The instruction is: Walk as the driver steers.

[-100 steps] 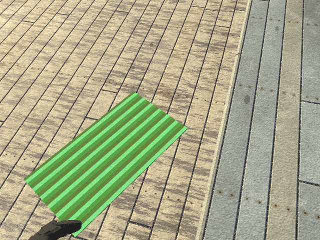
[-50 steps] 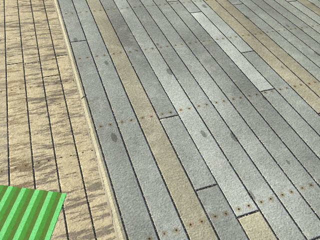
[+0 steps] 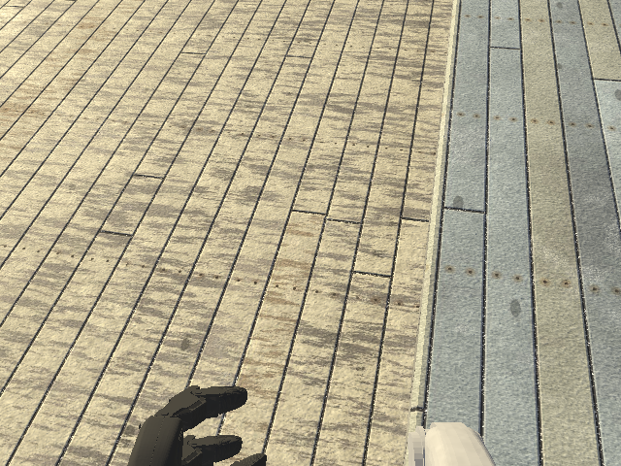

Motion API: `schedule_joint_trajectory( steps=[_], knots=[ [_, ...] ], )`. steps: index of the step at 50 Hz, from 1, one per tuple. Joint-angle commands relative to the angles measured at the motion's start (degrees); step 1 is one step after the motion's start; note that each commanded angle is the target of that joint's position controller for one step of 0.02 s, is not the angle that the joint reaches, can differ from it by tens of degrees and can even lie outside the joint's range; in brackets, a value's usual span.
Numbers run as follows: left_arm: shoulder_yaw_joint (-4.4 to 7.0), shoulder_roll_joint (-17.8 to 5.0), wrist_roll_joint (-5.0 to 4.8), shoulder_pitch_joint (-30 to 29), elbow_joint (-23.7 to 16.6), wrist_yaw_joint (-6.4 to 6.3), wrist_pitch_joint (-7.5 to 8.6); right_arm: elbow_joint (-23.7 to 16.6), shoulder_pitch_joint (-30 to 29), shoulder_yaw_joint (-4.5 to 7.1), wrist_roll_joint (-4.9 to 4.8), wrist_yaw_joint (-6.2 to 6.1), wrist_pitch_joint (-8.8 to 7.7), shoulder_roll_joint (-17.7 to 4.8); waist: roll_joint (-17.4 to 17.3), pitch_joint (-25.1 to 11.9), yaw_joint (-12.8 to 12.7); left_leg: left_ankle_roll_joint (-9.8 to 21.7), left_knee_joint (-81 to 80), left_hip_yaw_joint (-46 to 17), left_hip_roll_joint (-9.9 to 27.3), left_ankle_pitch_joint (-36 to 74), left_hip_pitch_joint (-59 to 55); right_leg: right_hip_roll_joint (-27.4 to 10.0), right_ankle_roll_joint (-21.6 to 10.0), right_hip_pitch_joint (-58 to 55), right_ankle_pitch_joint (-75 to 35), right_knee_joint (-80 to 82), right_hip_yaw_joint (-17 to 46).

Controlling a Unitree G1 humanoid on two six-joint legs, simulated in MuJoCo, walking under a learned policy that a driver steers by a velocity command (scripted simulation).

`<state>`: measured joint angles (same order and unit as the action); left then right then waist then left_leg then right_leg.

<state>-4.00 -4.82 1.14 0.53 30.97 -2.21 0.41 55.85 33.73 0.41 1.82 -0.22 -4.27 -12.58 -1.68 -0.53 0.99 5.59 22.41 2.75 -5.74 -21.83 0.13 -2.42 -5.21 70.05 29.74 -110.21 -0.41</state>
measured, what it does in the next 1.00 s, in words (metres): walks ahead, turning right: right foot 0.15 m higher, then left foot 0.15 m lower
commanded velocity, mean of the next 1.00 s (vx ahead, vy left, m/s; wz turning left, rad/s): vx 1.00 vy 0.00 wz -0.51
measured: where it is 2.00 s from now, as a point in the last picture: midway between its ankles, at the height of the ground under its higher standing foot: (518, 49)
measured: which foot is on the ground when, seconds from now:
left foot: down 0.00-0.14, up 0.16-0.50, down 0.52-0.80, up 0.82-1.00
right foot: up 0.00-0.10, down 0.12-0.48, up 0.50-0.78, down 0.80-1.00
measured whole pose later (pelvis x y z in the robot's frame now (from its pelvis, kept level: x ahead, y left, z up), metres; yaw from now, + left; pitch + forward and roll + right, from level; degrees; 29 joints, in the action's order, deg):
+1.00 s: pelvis +0.96 -0.34 +0.11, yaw -31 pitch +2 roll -1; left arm 2.8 -12.9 1.9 20.7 50.4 -0.4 5.6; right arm 41.6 15.0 4.2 0.4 0.9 -2.4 -13.7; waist -0.5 -1.3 1.2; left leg 5.2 76.1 -3.2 1.4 -15.4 43.3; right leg 1.2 -4.5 13.8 33.5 -46.5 -10.1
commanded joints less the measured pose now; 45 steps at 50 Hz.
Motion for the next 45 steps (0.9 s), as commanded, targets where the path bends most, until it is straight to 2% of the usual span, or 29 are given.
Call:
schedule_joint_trajectory(
  steps=[1,3,6,7,8,9,12,15,20,21,23,24,26,27,28,29,30,31,32,33,34,35,36,37,39,40,41,42,45],
  knots=[
    [0.78,-5.34,0.59,-1.59,-4.17,2.02,-0.02,-5.1,-8.64,1.04,-1.93,-0.73,-1.99,-9.29,6.98,8.07,-4.68,3.88,-22.11,-0.4,15.03,28.59,21.88,-1.8,-3.07,-20.81,-11.7,20.91,-4.19],
    [0.91,-4.99,0.9,1.72,-1.99,2.96,0.08,-5.54,-4.77,1.96,-2.69,-0.53,-1.62,-12.61,1.66,0.24,-4.01,3.48,-13.16,4.21,16.6,74.96,12.78,3.93,-5.92,-34.2,-7.02,28.34,-12.87],
    [4.97,-13.83,-0.34,23.25,5.34,2.99,0.01,-8.57,-7.77,4.53,-1.15,-1.79,0.66,-17.24,-7.17,-12.5,-16.43,4.03,27.17,3.86,20.25,108.54,8.51,12.65,-10.91,-56.06,9.19,40.57,-5.44],
    [7.53,-20.89,0.28,29.38,8.67,3.17,0.55,-12.35,-13.4,3.74,-1.57,-1.18,-0.01,-12.06,5.07,-12.45,-18.62,1.33,57.64,0.44,9.7,58.14,24.23,5.73,-16.39,-64.93,20.53,57.25,21.96],
    [8.59,-23.12,-0.7,27.08,10.9,2.21,0.22,-17.54,-17.64,2.79,0.39,1.56,-1.3,-7.23,19.23,-9.84,-13.11,-2.03,69.59,-7.31,-2.62,8.51,43.5,-1.69,-20.02,-68.54,27.11,84.77,58.98],
    [8.32,-21.59,-1.33,19.09,10.04,1.29,0.23,-20.62,-16.04,1.49,2.06,2.75,-2.37,-4.57,11.64,-1.79,-5.17,-1.92,70.97,-12.49,0.47,9.93,50.34,-5.23,-18.45,-63.46,25.07,89.9,65.4],
    [7.89,-15.7,0.29,17.79,13.59,0.31,2.54,-22.65,-20.1,0.46,1.45,1.79,-0.79,-2.83,-5.41,7.85,1.44,-3.71,61.51,-11.53,5.25,5.81,44.28,-2.5,-14.46,-42.59,-0.67,83.37,44.13],
    [8.06,-16.84,0.18,14.46,14.75,0.41,4.28,-25.14,-23.9,0.4,0.74,0.72,1.71,-5.12,-0.59,8.01,4.47,-6.33,40.53,-6.44,5.66,0.97,33.42,5.82,-13.23,-34.35,-14.26,83.28,24.45],
    [9.85,-20.96,-0.26,17.96,14.63,0.71,4.45,-27.24,-25.59,0.02,0.17,1.77,-0.01,-3.94,2.85,-2.9,0.43,-5.76,21.94,-2.99,3.43,28.2,14.21,8.33,-8.87,-42.23,-33.62,80.0,18.29],
    [10.35,-21.32,0.2,15.87,14.36,0.46,5.38,-25.14,-19.4,0.48,0.12,1.46,-1.31,-4.11,-2.18,-6.26,4.7,-7.05,15.49,1.84,0.5,34.06,-2.92,11.49,-5.33,-38.04,-30.29,75.21,14.79],
    [10.64,-22.83,-0.48,4.18,11.9,1.0,6.02,-17.46,6.52,3.08,-1.74,-0.48,-1.94,-7.76,0.75,-14.82,21.73,-6.93,0.07,-1.87,5.71,57.31,-28.29,15.59,-0.12,-33.73,-38.64,40.42,6.73],
    [9.33,-17.2,0.23,-0.81,8.24,1.49,5.55,-12.23,10.03,4.17,-2.31,-1.66,-1.08,-9.8,-2.49,-12.73,21.36,-6.6,-7.93,-5.34,12.38,63.06,-27.5,16.02,-0.46,-32.73,-17.32,25.7,3.76],
    [6.24,-7.15,-0.33,-5.0,1.41,1.69,3.84,-7.98,5.18,2.95,2.63,-1.03,-1.24,-4.52,1.03,-0.23,12.52,-4.63,-14.53,-8.43,18.44,54.08,-20.89,15.61,-3.45,-23.63,1.79,2.33,2.34],
    [4.26,-1.06,-1.73,-4.74,-2.83,2.12,3.59,-6.53,7.53,1.56,4.05,-0.06,-1.5,-0.74,-1.5,-1.53,9.14,-5.24,3.67,-7.94,20.06,73.58,-25.67,15.08,-4.31,-11.4,8.63,-10.19,2.12],
    [3.17,0.48,-4.59,5.35,-6.94,1.75,3.42,-8.79,2.32,1.14,6.66,0.64,-2.79,-1.89,-10.75,-6.44,-0.49,-1.67,18.03,-16.05,28.17,85.44,-38.71,9.81,-4.22,7.4,11.59,-18.31,5.33],
    [2.1,1.75,-3.89,6.87,-5.51,0.49,2.94,-8.76,2.4,2.04,7.18,0.93,-3.66,-2.56,-10.46,-9.05,-0.34,2.25,15.3,-20.35,31.54,73.75,-37.94,7.25,-5.39,16.39,11.49,-29.53,7.08],
    [2.15,0.48,-2.07,8.15,-2.96,-0.77,2.1,-8.16,3.83,1.55,5.56,1.27,-4.58,-1.97,-4.93,-6.37,0.03,3.96,7.69,-18.93,31.97,62.27,-27.43,7.99,-4.46,16.65,10.36,-33.51,2.97],
    [2.77,-2.81,0.38,2.75,-6.61,-0.33,1.18,-8.52,-1.0,2.99,3.3,0.49,-5.1,-8.09,-3.34,-3.03,-2.95,6.65,-4.41,-25.4,36.97,33.01,-12.98,3.78,-4.18,15.5,11.68,-34.62,5.68],
    [2.56,-4.08,0.9,-5.64,-9.69,0.21,0.83,-6.8,-4.2,1.27,1.85,0.97,-5.99,-4.57,0.75,9.19,-5.16,4.05,-8.46,-16.13,33.77,42.81,1.24,2.15,-3.86,14.95,10.98,-27.93,4.09],
    [3.07,-7.52,0.31,-8.04,-14.45,1.49,0.54,-8.61,-12.93,1.83,1.11,0.19,-6.38,-8.65,-8.46,18.27,-9.5,3.54,-21.35,-19.73,38.34,26.4,14.62,-3.37,-2.46,9.14,9.4,-9.75,6.63],
    [3.64,-10.23,0.27,-14.22,-13.64,2.15,0.04,-6.27,-16.12,0.14,0.46,-0.84,-5.59,-3.42,-0.7,25.12,-8.68,1.04,-27.15,-10.86,28.45,16.02,29.03,-2.65,-1.01,0.65,5.97,1.63,4.96],
    [2.86,-8.7,-0.17,-16.0,-12.3,2.7,-0.8,-4.45,-13.03,-1.42,-0.49,-1.65,-4.26,-0.14,5.6,21.34,-5.56,-0.31,-29.72,0.26,18.08,19.07,34.12,1.73,-1.51,-12.17,-0.97,8.82,-2.26],
    [1.22,-5.4,-1.23,-8.36,-10.2,3.53,-0.15,-4.75,-12.45,-1.75,-1.88,-1.54,-4.04,-1.18,6.96,17.55,-7.63,-1.55,-25.89,6.95,15.75,43.24,40.46,2.2,-2.98,-32.84,-8.59,19.63,-7.25],
    [0.74,-5.29,-1.85,-3.45,-7.36,4.38,0.72,-4.18,-6.53,-0.74,-5.0,-1.48,-4.47,-7.03,8.07,7.8,-7.69,0.84,-18.82,6.44,17.41,77.79,37.46,6.03,-4.7,-50.31,-10.45,25.59,-13.07],
    [3.01,-8.42,-0.89,13.64,-1.37,2.91,1.67,-3.29,-3.7,2.97,-4.57,-0.39,-4.79,-19.88,-3.17,-6.46,-15.4,3.1,8.54,1.34,20.61,109.52,24.79,9.88,-5.91,-65.9,1.62,36.85,-9.69],
    [5.97,-15.82,0.47,24.27,-0.27,1.47,1.92,-5.12,-7.74,4.53,-3.19,0.31,-5.01,-21.77,-5.92,-14.1,-22.25,1.72,38.55,-1.65,17.89,98.13,29.35,2.44,-11.72,-77.91,4.9,48.25,10.05],
    [8.51,-24.36,1.35,27.32,1.46,1.15,2.51,-8.4,-7.07,3.84,-2.68,2.12,-5.51,-11.74,13.18,-23.98,-17.22,-2.53,72.55,-5.4,0.58,3.87,34.67,-16.9,-18.73,-81.06,-13.22,69.93,46.64],
    [8.53,-21.77,0.45,25.74,3.45,1.64,2.53,-12.24,-12.16,4.47,-2.21,3.26,-5.77,-11.41,4.57,-21.21,-14.48,-0.83,78.32,-13.42,0.72,9.33,44.52,-16.43,-15.84,-79.93,-13.39,81.92,56.96],
    [6.8,-10.72,0.86,15.76,9.75,2.23,5.48,-15.72,-17.05,2.78,-0.09,1.59,-1.87,-1.11,-4.58,4.81,-3.65,0.43,69.19,-9.48,8.3,8.39,50.76,-15.27,-8.7,-54.74,-10.29,78.48,31.42]
  ],
)
Velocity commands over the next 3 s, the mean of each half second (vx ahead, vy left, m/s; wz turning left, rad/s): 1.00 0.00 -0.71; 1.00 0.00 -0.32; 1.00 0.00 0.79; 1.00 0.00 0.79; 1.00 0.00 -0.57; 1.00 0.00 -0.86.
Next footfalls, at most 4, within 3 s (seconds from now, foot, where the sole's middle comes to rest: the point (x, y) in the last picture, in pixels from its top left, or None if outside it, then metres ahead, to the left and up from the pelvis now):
0.12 right None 0.29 -0.12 -0.62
0.52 left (336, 404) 0.66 0.00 -0.77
0.80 right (488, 281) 0.87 -0.36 -0.62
1.18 left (498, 148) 1.34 -0.49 -0.62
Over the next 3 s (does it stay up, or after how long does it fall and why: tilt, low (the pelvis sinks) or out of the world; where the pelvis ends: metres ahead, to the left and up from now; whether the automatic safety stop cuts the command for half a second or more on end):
stays up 2.76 -0.67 0.10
